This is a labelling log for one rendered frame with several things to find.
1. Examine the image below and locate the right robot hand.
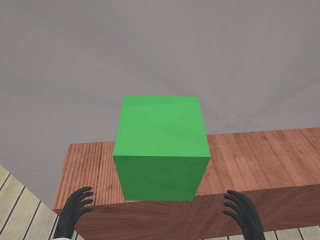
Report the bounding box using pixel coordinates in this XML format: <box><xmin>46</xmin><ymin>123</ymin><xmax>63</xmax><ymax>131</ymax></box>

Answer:
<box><xmin>223</xmin><ymin>190</ymin><xmax>266</xmax><ymax>240</ymax></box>

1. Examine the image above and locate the pedestal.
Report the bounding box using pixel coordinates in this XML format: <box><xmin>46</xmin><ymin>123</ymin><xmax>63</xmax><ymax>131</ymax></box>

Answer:
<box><xmin>52</xmin><ymin>127</ymin><xmax>320</xmax><ymax>240</ymax></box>

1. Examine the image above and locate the carton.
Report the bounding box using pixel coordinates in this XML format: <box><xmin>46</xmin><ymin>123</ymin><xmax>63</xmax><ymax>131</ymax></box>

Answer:
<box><xmin>112</xmin><ymin>95</ymin><xmax>211</xmax><ymax>201</ymax></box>

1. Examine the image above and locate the left robot hand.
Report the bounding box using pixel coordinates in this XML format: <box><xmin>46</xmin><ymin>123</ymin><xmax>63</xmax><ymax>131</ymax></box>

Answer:
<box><xmin>53</xmin><ymin>186</ymin><xmax>94</xmax><ymax>239</ymax></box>

